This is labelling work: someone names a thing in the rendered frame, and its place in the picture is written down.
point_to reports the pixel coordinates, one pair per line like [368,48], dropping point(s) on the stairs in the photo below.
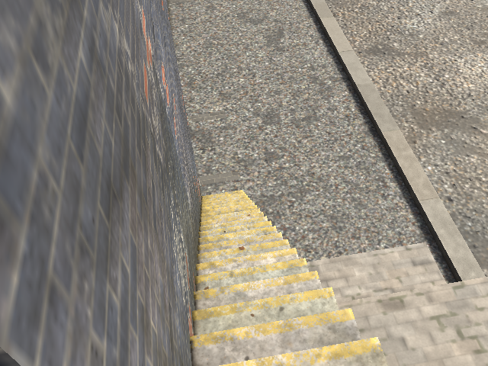
[257,304]

